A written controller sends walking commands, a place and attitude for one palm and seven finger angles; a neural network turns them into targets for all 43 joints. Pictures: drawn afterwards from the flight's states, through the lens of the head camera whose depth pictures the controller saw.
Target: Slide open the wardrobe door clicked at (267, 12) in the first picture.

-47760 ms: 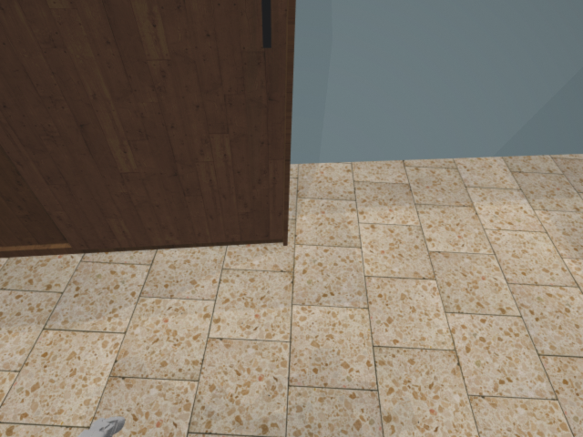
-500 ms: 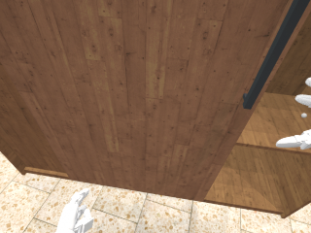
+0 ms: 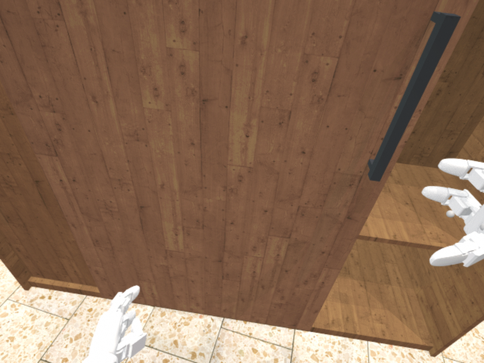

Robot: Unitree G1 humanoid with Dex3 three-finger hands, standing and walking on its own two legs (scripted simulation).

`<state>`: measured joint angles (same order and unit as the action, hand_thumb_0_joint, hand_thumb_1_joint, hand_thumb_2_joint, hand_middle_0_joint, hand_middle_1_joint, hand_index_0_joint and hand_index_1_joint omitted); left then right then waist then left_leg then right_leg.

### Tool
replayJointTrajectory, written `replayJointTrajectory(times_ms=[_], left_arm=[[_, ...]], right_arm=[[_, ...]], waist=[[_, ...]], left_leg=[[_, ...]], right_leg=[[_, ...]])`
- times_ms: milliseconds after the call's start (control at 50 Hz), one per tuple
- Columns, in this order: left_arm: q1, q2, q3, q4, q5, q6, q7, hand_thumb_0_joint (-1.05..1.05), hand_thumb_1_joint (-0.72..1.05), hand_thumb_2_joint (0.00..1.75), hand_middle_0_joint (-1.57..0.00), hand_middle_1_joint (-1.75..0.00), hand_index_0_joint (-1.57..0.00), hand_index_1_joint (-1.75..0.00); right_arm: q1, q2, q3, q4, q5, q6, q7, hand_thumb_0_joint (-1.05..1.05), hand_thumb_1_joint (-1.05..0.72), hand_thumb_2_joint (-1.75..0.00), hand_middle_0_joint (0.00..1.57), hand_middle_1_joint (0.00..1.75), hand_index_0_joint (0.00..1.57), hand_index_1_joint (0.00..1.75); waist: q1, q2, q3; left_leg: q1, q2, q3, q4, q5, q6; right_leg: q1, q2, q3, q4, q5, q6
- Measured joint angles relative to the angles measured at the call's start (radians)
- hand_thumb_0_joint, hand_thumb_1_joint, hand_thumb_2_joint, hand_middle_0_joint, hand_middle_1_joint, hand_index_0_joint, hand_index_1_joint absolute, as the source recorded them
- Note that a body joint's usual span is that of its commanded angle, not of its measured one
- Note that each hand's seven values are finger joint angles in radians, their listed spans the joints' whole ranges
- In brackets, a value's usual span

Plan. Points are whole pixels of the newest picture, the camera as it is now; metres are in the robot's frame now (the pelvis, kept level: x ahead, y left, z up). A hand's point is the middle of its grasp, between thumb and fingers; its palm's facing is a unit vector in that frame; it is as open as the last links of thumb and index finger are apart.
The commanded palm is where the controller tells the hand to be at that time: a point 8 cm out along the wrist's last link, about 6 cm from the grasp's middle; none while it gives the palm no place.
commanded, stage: draw the hand back to the body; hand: right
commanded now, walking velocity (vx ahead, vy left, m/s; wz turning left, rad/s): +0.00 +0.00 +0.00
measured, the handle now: (401, 107) +0.47 -0.27 +0.26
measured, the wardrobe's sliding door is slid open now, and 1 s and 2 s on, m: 0.50 0.50 0.50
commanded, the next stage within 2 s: step back with the hand held close in 1.34 s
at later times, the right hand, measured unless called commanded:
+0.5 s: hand (462, 253) +0.22 -0.28 +0.18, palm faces +0.48 +0.83 -0.27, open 13.3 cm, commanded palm +0.17 -0.31 +0.19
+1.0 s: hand (438, 257) +0.23 -0.26 +0.15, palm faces +0.41 +0.83 -0.37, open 8.4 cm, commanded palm +0.18 -0.30 +0.17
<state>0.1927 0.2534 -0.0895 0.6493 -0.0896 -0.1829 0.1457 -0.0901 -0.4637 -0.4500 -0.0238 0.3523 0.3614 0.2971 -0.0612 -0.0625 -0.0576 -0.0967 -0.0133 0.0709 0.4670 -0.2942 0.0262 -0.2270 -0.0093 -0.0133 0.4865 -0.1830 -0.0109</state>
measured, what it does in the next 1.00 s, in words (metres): stands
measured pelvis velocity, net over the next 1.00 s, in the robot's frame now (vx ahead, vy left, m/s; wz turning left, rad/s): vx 0.04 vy -0.01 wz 0.02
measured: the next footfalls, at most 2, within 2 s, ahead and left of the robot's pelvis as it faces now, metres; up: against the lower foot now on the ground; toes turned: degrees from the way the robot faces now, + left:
none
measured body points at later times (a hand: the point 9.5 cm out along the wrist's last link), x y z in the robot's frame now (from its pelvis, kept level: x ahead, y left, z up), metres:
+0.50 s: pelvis +0.00 +0.00 +0.00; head -0.03 +0.02 +0.45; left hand +0.19 +0.21 -0.08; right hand +0.19 -0.32 +0.19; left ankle -0.02 +0.10 -0.74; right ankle +0.05 -0.11 -0.74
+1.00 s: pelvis +0.04 -0.01 +0.00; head +0.01 +0.01 +0.45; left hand +0.23 +0.22 -0.07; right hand +0.20 -0.30 +0.18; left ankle -0.02 +0.10 -0.74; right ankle +0.05 -0.11 -0.74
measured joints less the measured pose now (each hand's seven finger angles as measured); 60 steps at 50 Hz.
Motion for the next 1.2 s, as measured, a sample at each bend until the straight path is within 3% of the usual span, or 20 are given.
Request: replayJointTrajectory(times_ms=[120, 280, 340, 420, 500, 580, 860, 1060, 1200], left_arm=[[-0.001, -0.002, 0.01, -0.011, 0.002, -0.011, -0.021, 0.02, 0.91, 0.9, -0.21, -0.3, -0.2, -0.3], [-0.008, 0.004, 0.011, -0.004, 0.005, -0.03, -0.008, 0.02, 0.91, 0.9, -0.21, -0.3, -0.2, -0.3], [-0.025, -0.001, 0.014, 0.005, 0.045, -0.047, -0.022, 0.02, 0.91, 0.9, -0.21, -0.3, -0.2, -0.3], [-0.031, -0.012, 0.022, 0.012, 0.07, -0.04, -0.04, 0.02, 0.91, 0.9, -0.21, -0.3, -0.21, -0.3], [-0.011, -0.02, 0.031, 0.032, 0.082, -0.018, -0.047, 0.02, 0.91, 0.9, -0.21, -0.3, -0.21, -0.3], [0.01, -0.025, 0.037, 0.055, 0.087, 0.007, -0.048, 0.02, 0.91, 0.9, -0.21, -0.3, -0.21, -0.3], [0.002, -0.028, 0.062, 0.019, 0.096, 0.059, -0.063, 0.02, 0.91, 0.9, -0.21, -0.3, -0.21, -0.3], [-0.016, -0.027, 0.065, -0.016, 0.098, 0.087, -0.063, 0.02, 0.91, 0.9, -0.21, -0.3, -0.2, -0.3], [-0.022, -0.037, 0.055, -0.016, 0.101, 0.098, -0.06, 0.02, 0.91, 0.9, -0.21, -0.3, -0.21, -0.3]], right_arm=[[0.089, 0.033, -0.046, -0.086, 0.035, -0.032, -0.034, -0.01, 0.55, -0.2, 0.25, 1.15, 0.25, 1.15], [0.137, 0.067, -0.009, -0.122, -0.003, -0.024, -0.052, -0.01, 0.52, -0.21, 0.25, 1.13, 0.25, 1.13], [0.189, 0.065, 0.039, -0.176, -0.101, -0.148, -0.181, -0.01, 0.46, -0.24, 0.25, 1.1, 0.25, 1.1], [0.256, 0.084, 0.061, -0.219, -0.177, -0.294, -0.313, -0.01, 0.36, -0.29, 0.24, 1.04, 0.24, 1.03], [0.32, 0.106, 0.084, -0.245, -0.215, -0.379, -0.371, -0.01, 0.23, -0.35, 0.24, 0.97, 0.24, 0.96], [0.366, 0.118, 0.103, -0.254, -0.237, -0.419, -0.395, -0.01, 0.1, -0.42, 0.24, 0.89, 0.24, 0.88], [0.509, 0.116, 0.128, -0.331, -0.263, -0.437, -0.391, 0.01, -0.4, -0.66, 0.22, 0.59, 0.22, 0.59], [0.564, 0.124, 0.14, -0.374, -0.268, -0.402, -0.392, 0.01, -0.74, -0.82, 0.21, 0.39, 0.21, 0.39], [0.542, 0.126, 0.136, -0.373, -0.268, -0.394, -0.4, 0.02, -0.85, -0.88, 0.21, 0.33, 0.21, 0.32]], waist=[[-0.007, 0.008, -0.013], [-0.031, 0.007, 0.013], [-0.02, 0.001, 0.031], [-0.013, 0.002, 0.06], [-0.019, 0.006, 0.071], [-0.019, 0.007, 0.071], [-0.002, 0.018, 0.054], [-0.022, 0.021, 0.05], [-0.028, 0.015, 0.049]], left_leg=[[0.001, -0.004, -0.002, 0.008, -0.004, 0.003], [0.008, -0.006, 0.017, 0.014, -0.005, 0.006], [0.005, -0.01, 0.02, 0.002, 0.004, 0.007], [-0.004, -0.008, 0.015, -0.009, 0.015, 0.006], [0.004, -0.001, 0.004, -0.021, 0.017, 0.001], [0.025, 0.006, -0.006, -0.035, 0.013, -0.005], [0.07, 0.018, -0.037, -0.066, -0.007, -0.016], [0.08, 0.018, -0.028, -0.078, -0.014, -0.015], [0.084, 0.017, -0.019, -0.079, -0.015, -0.011]], right_leg=[[0.004, -0.005, -0.001, 0.003, -0.002, 0.005], [0.0, -0.004, 0.018, 0.018, 0.0, 0.007], [-0.008, -0.007, 0.022, 0.017, 0.004, 0.008], [-0.012, -0.006, 0.016, -0.001, 0.016, 0.006], [0.004, 0.001, 0.005, -0.025, 0.021, 0.002], [0.029, 0.007, -0.005, -0.042, 0.015, -0.004], [0.081, 0.017, -0.036, -0.067, -0.019, -0.011], [0.081, 0.019, -0.027, -0.064, -0.03, -0.009], [0.083, 0.019, -0.018, -0.068, -0.026, -0.005]])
